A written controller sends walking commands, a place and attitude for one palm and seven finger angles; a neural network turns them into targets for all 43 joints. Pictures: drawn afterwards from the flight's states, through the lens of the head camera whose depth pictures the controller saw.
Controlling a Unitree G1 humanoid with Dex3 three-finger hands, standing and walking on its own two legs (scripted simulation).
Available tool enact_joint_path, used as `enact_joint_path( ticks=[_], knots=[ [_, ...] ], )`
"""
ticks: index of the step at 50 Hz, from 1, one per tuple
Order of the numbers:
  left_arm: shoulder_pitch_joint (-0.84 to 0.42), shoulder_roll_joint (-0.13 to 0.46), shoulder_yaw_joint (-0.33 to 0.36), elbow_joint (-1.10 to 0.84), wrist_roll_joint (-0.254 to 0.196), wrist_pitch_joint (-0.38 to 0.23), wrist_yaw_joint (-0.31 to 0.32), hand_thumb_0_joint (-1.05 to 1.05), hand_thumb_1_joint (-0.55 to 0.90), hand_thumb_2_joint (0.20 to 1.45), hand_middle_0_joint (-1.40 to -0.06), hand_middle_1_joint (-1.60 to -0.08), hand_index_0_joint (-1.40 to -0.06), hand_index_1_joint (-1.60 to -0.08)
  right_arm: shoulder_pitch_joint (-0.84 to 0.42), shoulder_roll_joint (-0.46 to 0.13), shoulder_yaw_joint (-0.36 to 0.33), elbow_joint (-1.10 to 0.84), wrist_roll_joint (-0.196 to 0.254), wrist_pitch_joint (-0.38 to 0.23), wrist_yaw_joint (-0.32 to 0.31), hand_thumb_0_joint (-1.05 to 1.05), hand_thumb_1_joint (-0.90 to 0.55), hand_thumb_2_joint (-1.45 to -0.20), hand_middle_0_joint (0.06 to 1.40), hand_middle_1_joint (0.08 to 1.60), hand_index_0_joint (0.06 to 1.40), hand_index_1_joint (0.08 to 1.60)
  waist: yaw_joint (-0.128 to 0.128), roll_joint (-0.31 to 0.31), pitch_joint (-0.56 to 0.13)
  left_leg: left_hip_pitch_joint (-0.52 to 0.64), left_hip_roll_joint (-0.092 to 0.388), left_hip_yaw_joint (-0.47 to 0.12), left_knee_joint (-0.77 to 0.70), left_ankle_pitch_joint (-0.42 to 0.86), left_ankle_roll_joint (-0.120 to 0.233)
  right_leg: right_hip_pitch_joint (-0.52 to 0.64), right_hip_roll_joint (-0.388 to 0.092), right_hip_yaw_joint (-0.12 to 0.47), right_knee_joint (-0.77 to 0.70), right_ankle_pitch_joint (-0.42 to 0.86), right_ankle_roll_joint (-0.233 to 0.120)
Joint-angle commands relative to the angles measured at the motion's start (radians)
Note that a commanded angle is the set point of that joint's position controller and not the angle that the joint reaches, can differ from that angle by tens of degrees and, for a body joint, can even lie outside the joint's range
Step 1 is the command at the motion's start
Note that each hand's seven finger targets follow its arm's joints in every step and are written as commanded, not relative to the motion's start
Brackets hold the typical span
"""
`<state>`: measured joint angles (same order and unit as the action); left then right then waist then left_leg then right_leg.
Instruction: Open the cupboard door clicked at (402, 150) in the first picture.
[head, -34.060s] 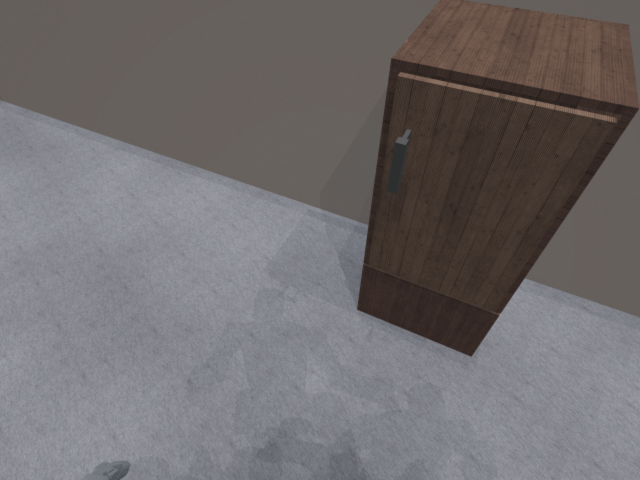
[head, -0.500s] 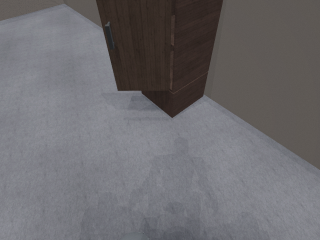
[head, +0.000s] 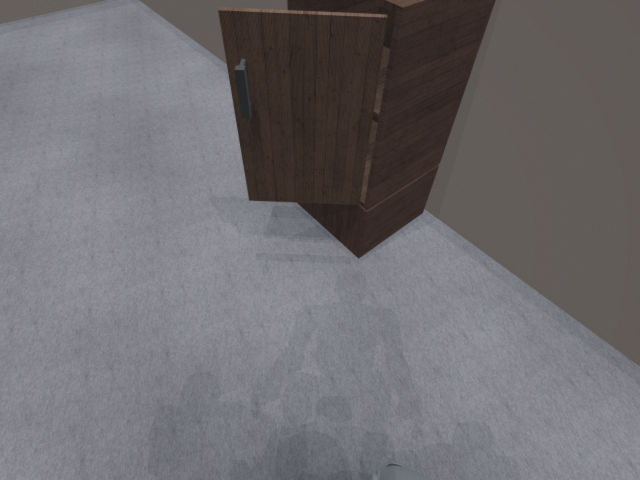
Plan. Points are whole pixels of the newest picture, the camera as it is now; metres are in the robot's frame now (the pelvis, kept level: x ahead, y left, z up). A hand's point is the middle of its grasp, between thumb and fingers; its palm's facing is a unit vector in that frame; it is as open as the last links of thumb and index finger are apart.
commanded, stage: take the last steps up to it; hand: left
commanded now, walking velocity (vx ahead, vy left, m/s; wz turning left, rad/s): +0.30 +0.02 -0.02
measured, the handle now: (244, 88) +0.96 +0.25 -0.04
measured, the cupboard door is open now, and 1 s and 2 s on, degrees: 48 48 48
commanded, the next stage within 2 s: come to a stop and stand still in 0.80 s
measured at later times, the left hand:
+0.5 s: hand (191, 463) +0.17 +0.20 -0.18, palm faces +0.10 -0.98 -0.18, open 7.3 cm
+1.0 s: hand (236, 292) +0.45 +0.19 -0.17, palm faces -0.04 -0.98 -0.22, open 7.4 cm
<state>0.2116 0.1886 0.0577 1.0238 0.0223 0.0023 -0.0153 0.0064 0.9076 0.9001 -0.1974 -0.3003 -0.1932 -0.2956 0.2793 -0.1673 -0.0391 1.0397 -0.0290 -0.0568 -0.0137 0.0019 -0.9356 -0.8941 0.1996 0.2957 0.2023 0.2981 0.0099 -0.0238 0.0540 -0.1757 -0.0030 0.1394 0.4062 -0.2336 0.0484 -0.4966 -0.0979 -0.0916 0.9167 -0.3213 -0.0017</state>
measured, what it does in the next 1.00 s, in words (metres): walks ahead: right foot, then left foot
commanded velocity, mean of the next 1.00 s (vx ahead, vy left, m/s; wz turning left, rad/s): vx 0.18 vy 0.02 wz -0.02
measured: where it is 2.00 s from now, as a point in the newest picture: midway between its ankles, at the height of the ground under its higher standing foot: (315, 423)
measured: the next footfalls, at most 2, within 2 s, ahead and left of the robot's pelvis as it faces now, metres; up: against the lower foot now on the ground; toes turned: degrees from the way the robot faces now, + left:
right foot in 0.16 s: +0.16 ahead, -0.12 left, +0.00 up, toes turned -7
left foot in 0.52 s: +0.32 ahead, +0.14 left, +0.00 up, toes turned +7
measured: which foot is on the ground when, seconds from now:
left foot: down 0.00-0.16, up 0.18-0.50, down 0.52-0.94, up 0.96-1.00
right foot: up 0.00-0.14, down 0.16-0.52, up 0.54-0.92, down 0.94-1.00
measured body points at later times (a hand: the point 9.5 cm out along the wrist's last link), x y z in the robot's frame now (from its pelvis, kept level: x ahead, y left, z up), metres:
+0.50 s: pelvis +0.19 +0.02 -0.01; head +0.21 +0.03 +0.44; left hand +0.16 +0.25 -0.17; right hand +0.26 -0.22 -0.15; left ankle +0.27 +0.13 -0.73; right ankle +0.12 -0.11 -0.74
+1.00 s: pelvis +0.34 +0.01 -0.01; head +0.37 +0.00 +0.44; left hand +0.45 +0.24 -0.15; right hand +0.28 -0.20 -0.18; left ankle +0.29 +0.13 -0.73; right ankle +0.38 -0.09 -0.74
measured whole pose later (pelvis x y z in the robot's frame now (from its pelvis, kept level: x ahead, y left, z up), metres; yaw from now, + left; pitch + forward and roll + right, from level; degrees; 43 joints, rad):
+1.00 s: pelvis +0.34 +0.01 -0.01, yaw -1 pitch -1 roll +1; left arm 0.13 0.17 0.03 1.02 0.02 -0.04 0.00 0.00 0.91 0.90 -0.20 -0.30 -0.19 -0.30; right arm 0.36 -0.15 -0.02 1.13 -0.02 -0.01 -0.02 0.01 -0.91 -0.89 0.20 0.30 0.20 0.30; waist -0.04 0.02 0.06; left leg -0.18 0.04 0.11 0.64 -0.48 -0.01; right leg -0.31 -0.04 -0.11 0.58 -0.24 -0.03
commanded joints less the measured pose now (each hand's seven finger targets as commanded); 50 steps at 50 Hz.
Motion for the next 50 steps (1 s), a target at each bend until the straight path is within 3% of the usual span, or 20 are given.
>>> enact_joint_path(
  ticks=[1, 6, 7, 8, 9, 12, 15, 20, 22, 24, 25, 26, 27, 28, 33, 41, 45, 47, 48, 50],
  knots=[
    [-0.048, 0.029, 0.003, -0.086, 0.002, -0.019, -0.011, 0.000, 0.900, 0.900, -0.200, -0.300, -0.200, -0.300, 0.074, -0.141, -0.025, -0.004, -0.001, -0.010, -0.003, 0.000, -0.900, -0.900, 0.200, 0.300, 0.200, 0.300, -0.014, 0.090, 0.031, -0.038, 0.284, -0.214, -0.249, -0.036, 0.138, 0.056, -0.011, 0.019, -0.157, 0.062, 0.005],
    [0.034, 0.075, 0.020, -0.064, 0.006, -0.033, -0.007, 0.000, 0.900, 0.900, -0.200, -0.300, -0.200, -0.300, 0.074, -0.126, -0.018, 0.022, 0.002, -0.002, -0.001, 0.000, -0.900, -0.900, 0.200, 0.300, 0.200, 0.300, 0.045, 0.017, -0.004, -0.110, 0.195, -0.134, -0.022, -0.020, 0.062, 0.379, 0.038, -0.001, -0.405, 0.110, -0.011],
    [0.137, 0.132, 0.034, -0.036, 0.009, -0.044, -0.001, 0.000, 0.900, 0.900, -0.200, -0.300, -0.200, -0.300, 0.067, -0.101, -0.015, 0.015, 0.010, -0.004, 0.005, 0.000, -0.900, -0.900, 0.200, 0.300, 0.200, 0.300, 0.091, -0.094, -0.044, -0.232, 0.107, -0.058, 0.182, -0.054, 0.019, 0.551, -0.057, 0.136, -0.483, 0.046, -0.052],
    [0.242, 0.218, 0.051, -0.004, 0.005, -0.051, 0.006, 0.000, 0.900, 0.900, -0.200, -0.300, -0.200, -0.300, 0.079, -0.066, -0.011, -0.011, 0.013, -0.005, 0.012, 0.000, -0.900, -0.900, 0.200, 0.300, 0.200, 0.300, 0.112, -0.285, -0.076, -0.430, -0.007, 0.030, 0.446, -0.258, -0.032, 0.702, -0.280, 0.445, -0.614, 0.018, -0.161],
    [0.270, 0.227, 0.051, -0.005, -0.007, -0.054, 0.016, 0.000, 0.900, 0.900, -0.200, -0.300, -0.200, -0.300, 0.032, -0.108, -0.016, -0.025, 0.012, 0.003, 0.010, 0.000, -0.900, -0.900, 0.200, 0.300, 0.200, 0.300, 0.125, -0.261, -0.079, -0.470, 0.027, -0.069, 0.652, -0.378, -0.034, 0.634, -0.365, 0.583, -0.708, -0.068, -0.229],
    [0.104, 0.121, 0.026, -0.049, -0.008, -0.059, 0.029, 0.000, 0.900, 0.900, -0.200, -0.300, -0.200, -0.300, -0.032, -0.084, -0.025, -0.023, 0.006, 0.015, 0.018, 0.000, -0.900, -0.900, 0.200, 0.300, 0.200, 0.300, 0.039, -0.072, 0.014, -0.466, 0.122, -0.154, 0.697, -0.150, -0.053, 0.421, -0.284, 0.359, -0.737, 0.001, -0.195],
    [0.082, 0.095, 0.018, -0.038, -0.005, -0.080, 0.022, 0.000, 0.900, 0.900, -0.200, -0.300, -0.200, -0.300, 0.020, -0.030, -0.015, -0.006, 0.004, 0.028, 0.028, 0.000, -0.900, -0.900, 0.200, 0.300, 0.200, 0.300, -0.005, -0.105, -0.025, -0.342, 0.114, -0.088, 0.520, -0.072, -0.080, 0.351, -0.195, 0.152, -0.727, 0.212, -0.153],
    [0.128, 0.127, 0.026, 0.012, -0.002, -0.082, 0.015, 0.000, 0.900, 0.900, -0.200, -0.300, -0.200, -0.300, -0.065, -0.014, -0.015, -0.044, 0.005, 0.017, 0.043, 0.000, -0.900, -0.900, 0.200, 0.300, 0.200, 0.300, 0.020, -0.090, -0.009, -0.267, 0.071, -0.030, 0.265, -0.020, -0.082, 0.357, -0.179, 0.130, -0.704, 0.181, -0.149],
    [0.121, 0.134, 0.027, 0.023, -0.001, -0.076, 0.014, 0.000, 0.900, 0.900, -0.200, -0.300, -0.200, -0.300, -0.057, -0.027, -0.019, -0.047, 0.004, 0.008, 0.043, 0.000, -0.900, -0.900, 0.200, 0.300, 0.200, 0.300, 0.001, -0.113, -0.002, -0.167, 0.054, -0.014, 0.158, 0.023, -0.074, 0.315, -0.162, 0.115, -0.663, 0.106, -0.127],
    [0.103, 0.121, 0.025, 0.018, -0.005, -0.066, 0.011, 0.000, 0.900, 0.900, -0.200, -0.300, -0.200, -0.300, 0.045, -0.079, -0.027, -0.016, 0.001, -0.005, 0.033, 0.000, -0.900, -0.900, 0.200, 0.300, 0.200, 0.300, -0.056, -0.017, -0.021, 0.068, 0.038, -0.008, 0.056, 0.026, -0.061, 0.189, -0.107, 0.070, -0.519, 0.078, -0.094],
    [0.108, 0.087, 0.017, 0.002, -0.007, -0.062, 0.005, 0.000, 0.900, 0.900, -0.200, -0.300, -0.200, -0.300, 0.151, -0.161, -0.045, 0.011, -0.006, -0.011, 0.021, 0.000, -0.900, -0.900, 0.200, 0.300, 0.200, 0.300, -0.102, 0.150, -0.071, 0.231, 0.167, -0.190, 0.006, -0.043, -0.002, 0.051, -0.029, 0.014, -0.293, 0.034, -0.054],
    [0.094, 0.041, 0.005, -0.034, -0.012, -0.063, 0.001, 0.000, 0.900, 0.900, -0.200, -0.300, -0.200, -0.300, 0.280, -0.263, -0.067, 0.028, -0.016, -0.010, 0.007, 0.000, -0.900, -0.900, 0.200, 0.300, 0.200, 0.300, -0.144, 0.341, -0.125, 0.331, 0.399, -0.508, -0.119, -0.070, 0.110, -0.111, 0.084, -0.074, 0.016, -0.232, -0.010],
    [0.025, 0.068, 0.001, -0.064, -0.005, -0.066, 0.005, 0.000, 0.900, 0.900, -0.200, -0.300, -0.200, -0.300, 0.288, -0.259, -0.061, 0.025, -0.012, 0.001, -0.001, 0.000, -0.900, -0.900, 0.200, 0.300, 0.200, 0.300, -0.147, 0.236, -0.098, 0.257, 0.453, -0.573, -0.148, -0.098, 0.176, -0.158, 0.058, 0.026, 0.197, -0.271, -0.030],
    [-0.005, 0.055, 0.002, -0.060, -0.003, -0.066, 0.007, 0.000, 0.900, 0.900, -0.200, -0.300, -0.200, -0.300, 0.227, -0.229, -0.053, 0.013, -0.010, -0.002, -0.007, 0.000, -0.900, -0.900, 0.200, 0.300, 0.200, 0.300, -0.123, 0.220, -0.083, 0.203, 0.434, -0.550, -0.159, -0.061, 0.180, -0.208, 0.025, 0.062, 0.305, -0.202, -0.031],
    [0.082, 0.024, 0.000, -0.005, 0.002, -0.035, -0.007, 0.000, 0.900, 0.900, -0.200, -0.300, -0.200, -0.300, 0.067, -0.129, -0.014, -0.018, 0.001, -0.027, -0.016, 0.000, -0.900, -0.900, 0.200, 0.300, 0.200, 0.300, -0.011, 0.131, -0.053, 0.029, 0.309, -0.221, -0.197, 0.190, 0.107, -0.061, -0.026, 0.069, 0.158, -0.003, 0.001],
    [-0.023, 0.019, -0.008, -0.042, 0.002, -0.018, -0.003, 0.000, 0.900, 0.900, -0.200, -0.300, -0.200, -0.300, 0.083, -0.132, -0.018, 0.012, -0.002, -0.004, -0.011, 0.000, -0.900, -0.900, 0.200, 0.300, 0.200, 0.300, -0.021, 0.123, 0.005, -0.026, 0.280, -0.150, -0.183, 0.153, 0.110, 0.108, 0.012, 0.005, -0.208, 0.060, 0.008],
    [0.044, 0.060, 0.003, -0.017, 0.004, -0.031, 0.002, 0.000, 0.900, 0.900, -0.200, -0.300, -0.200, -0.300, 0.077, -0.107, -0.012, 0.031, 0.005, 0.008, -0.009, 0.000, -0.900, -0.900, 0.200, 0.300, 0.200, 0.300, 0.022, 0.053, -0.018, -0.087, 0.196, -0.094, -0.011, 0.078, 0.032, 0.352, 0.045, -0.003, -0.429, 0.152, -0.007],
    [0.143, 0.163, 0.015, 0.018, -0.001, -0.045, 0.021, 0.000, 0.900, 0.900, -0.200, -0.300, -0.200, -0.300, 0.099, -0.043, 0.003, 0.017, 0.016, 0.014, -0.003, 0.000, -0.900, -0.900, 0.200, 0.300, 0.200, 0.300, 0.041, -0.155, -0.040, -0.298, 0.033, 0.018, 0.200, -0.176, -0.060, 0.558, -0.211, 0.278, -0.525, 0.443, -0.116],
    [0.159, 0.178, 0.012, 0.022, -0.009, -0.048, 0.027, 0.000, 0.900, 0.900, -0.200, -0.300, -0.200, -0.300, 0.103, -0.046, 0.004, 0.023, 0.019, 0.027, -0.010, 0.000, -0.900, -0.900, 0.200, 0.300, 0.200, 0.300, 0.040, -0.176, -0.077, -0.232, 0.030, -0.015, 0.324, -0.372, -0.074, 0.492, -0.299, 0.337, -0.590, 0.552, -0.191],
    [0.052, 0.140, -0.001, 0.007, -0.010, -0.050, 0.046, 0.000, 0.900, 0.900, -0.200, -0.300, -0.200, -0.300, 0.101, -0.041, 0.007, 0.043, 0.025, 0.046, -0.021, 0.000, -0.900, -0.900, 0.200, 0.300, 0.200, 0.300, 0.004, -0.239, -0.096, -0.184, 0.064, -0.112, 0.380, -0.346, -0.078, 0.438, -0.263, 0.280, -0.558, 0.837, -0.206]
  ],
)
